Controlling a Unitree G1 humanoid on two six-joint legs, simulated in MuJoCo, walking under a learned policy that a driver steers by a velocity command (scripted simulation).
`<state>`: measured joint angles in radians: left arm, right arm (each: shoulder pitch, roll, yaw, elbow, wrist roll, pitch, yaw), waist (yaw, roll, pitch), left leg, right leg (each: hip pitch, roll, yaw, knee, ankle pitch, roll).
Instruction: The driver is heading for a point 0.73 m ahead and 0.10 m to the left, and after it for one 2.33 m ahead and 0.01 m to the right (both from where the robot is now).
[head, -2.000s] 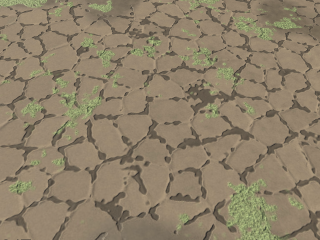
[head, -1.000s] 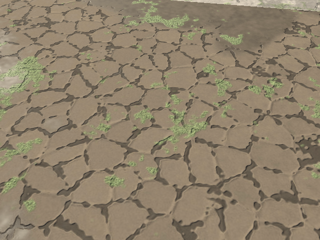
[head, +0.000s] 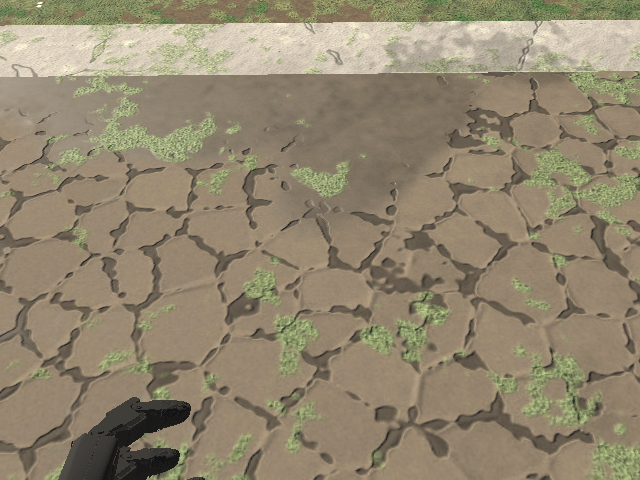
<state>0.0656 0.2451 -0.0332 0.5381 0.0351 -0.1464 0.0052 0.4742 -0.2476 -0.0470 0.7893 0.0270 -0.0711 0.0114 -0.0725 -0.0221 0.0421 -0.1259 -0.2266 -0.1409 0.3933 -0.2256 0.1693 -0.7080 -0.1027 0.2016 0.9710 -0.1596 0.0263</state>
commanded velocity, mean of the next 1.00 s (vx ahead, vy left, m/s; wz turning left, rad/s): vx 0.67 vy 0.00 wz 0.46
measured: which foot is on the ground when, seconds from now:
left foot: down 0.00-0.18, up 0.20-0.60, down 0.62-1.00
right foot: up 0.00-0.14, down 0.16-0.62, up 0.64-1.00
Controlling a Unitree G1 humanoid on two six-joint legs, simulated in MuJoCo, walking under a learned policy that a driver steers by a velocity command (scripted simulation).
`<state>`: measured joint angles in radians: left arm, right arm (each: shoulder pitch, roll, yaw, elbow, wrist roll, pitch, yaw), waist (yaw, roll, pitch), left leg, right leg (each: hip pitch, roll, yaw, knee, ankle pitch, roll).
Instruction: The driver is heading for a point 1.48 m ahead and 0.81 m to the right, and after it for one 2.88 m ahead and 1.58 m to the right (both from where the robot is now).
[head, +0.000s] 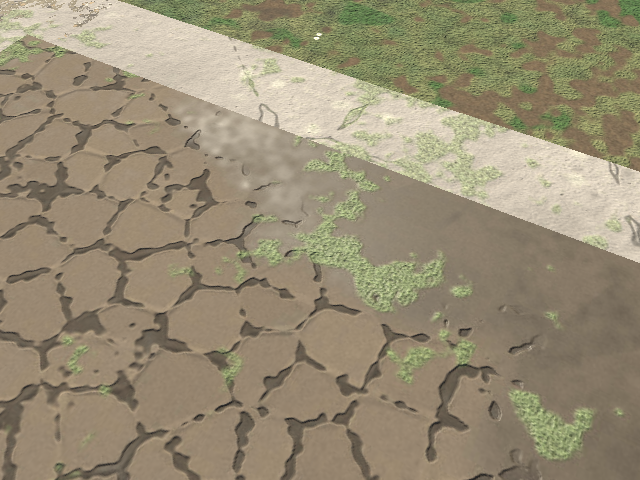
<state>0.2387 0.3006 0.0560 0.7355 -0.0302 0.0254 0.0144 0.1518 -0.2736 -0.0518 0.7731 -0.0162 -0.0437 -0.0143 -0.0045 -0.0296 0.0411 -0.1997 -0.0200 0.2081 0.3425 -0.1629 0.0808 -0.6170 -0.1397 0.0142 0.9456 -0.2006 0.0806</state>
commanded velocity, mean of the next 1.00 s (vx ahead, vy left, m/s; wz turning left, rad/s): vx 0.87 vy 0.00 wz -0.68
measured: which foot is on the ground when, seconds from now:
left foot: down 0.00-0.30, up 0.32-0.68, down 0.70-1.00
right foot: up 0.00-0.28, down 0.30-0.72, up 0.74-1.00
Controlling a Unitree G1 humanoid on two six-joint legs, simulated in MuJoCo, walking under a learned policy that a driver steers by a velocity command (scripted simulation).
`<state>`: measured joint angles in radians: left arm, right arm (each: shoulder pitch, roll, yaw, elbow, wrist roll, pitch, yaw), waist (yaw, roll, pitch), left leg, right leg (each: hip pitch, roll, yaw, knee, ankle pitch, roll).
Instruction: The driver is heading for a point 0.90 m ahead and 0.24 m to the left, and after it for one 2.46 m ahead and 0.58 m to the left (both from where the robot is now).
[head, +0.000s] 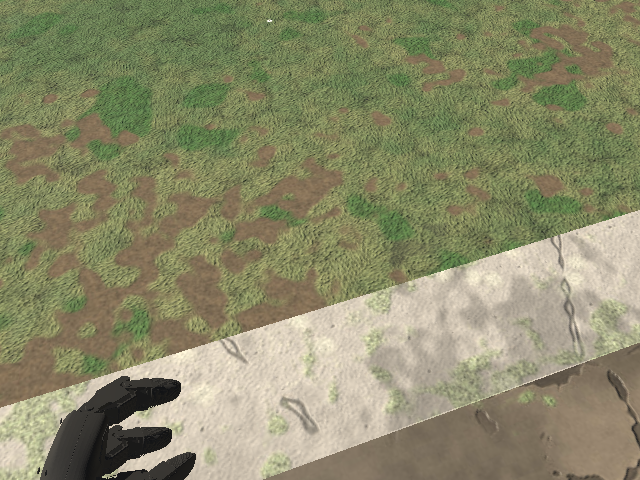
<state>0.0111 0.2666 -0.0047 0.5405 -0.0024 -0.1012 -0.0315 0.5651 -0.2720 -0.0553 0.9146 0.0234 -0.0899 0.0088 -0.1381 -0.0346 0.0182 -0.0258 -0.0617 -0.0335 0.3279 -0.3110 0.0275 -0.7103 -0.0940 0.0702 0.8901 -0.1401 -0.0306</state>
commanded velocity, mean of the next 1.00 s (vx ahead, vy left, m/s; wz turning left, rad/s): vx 1.00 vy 0.00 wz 0.55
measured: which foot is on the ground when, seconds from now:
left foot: down 0.00-0.14, up 0.16-0.56, down 0.58-1.00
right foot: up 0.00-0.12, down 0.14-0.58, up 0.60-1.00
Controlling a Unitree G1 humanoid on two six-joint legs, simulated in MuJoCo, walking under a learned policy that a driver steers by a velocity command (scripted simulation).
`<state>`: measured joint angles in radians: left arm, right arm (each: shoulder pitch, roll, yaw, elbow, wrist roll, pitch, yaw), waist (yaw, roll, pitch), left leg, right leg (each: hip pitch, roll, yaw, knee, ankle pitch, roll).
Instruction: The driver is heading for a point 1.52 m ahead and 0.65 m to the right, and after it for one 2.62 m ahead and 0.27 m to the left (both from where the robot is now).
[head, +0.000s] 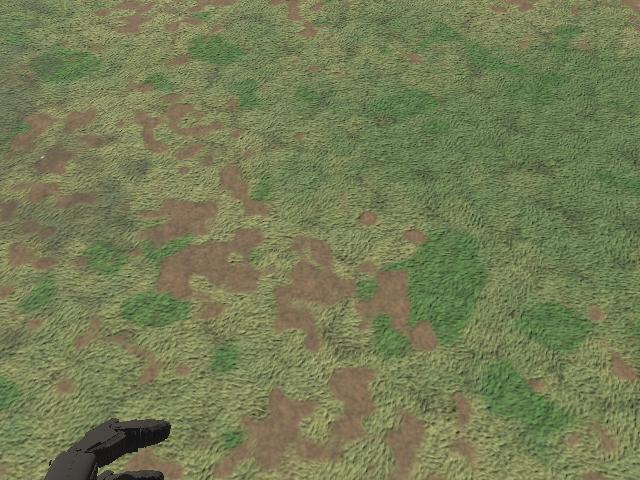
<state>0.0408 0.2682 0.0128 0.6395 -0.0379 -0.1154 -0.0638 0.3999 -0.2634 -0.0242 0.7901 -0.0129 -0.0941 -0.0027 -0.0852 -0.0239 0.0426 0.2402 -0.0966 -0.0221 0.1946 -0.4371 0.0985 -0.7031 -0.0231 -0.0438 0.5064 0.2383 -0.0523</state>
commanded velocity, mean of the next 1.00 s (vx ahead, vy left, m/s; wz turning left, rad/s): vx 0.92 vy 0.00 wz -0.71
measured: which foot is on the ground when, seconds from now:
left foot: down 0.00-0.08, up 0.10-0.48, down 0.50-0.96, up 0.98-1.00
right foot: up 0.00-0.04, down 0.06-0.50, up 0.52-0.92, down 0.94-1.00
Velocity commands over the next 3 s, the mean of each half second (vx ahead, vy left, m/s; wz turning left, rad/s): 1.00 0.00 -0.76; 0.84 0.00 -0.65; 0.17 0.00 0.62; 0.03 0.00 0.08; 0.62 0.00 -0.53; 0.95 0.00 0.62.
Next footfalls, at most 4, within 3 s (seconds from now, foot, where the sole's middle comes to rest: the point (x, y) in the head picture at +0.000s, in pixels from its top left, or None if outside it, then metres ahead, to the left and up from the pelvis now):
0.06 right None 0.30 -0.08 -0.75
0.50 left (302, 351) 0.76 -0.01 -0.75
0.94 right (486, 282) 0.92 -0.48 -0.75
1.38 left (405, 224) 1.12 -0.31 -0.75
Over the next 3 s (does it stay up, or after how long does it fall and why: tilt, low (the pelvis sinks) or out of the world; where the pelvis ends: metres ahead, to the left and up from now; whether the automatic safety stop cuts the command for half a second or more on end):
stays up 1.46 -0.79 -0.01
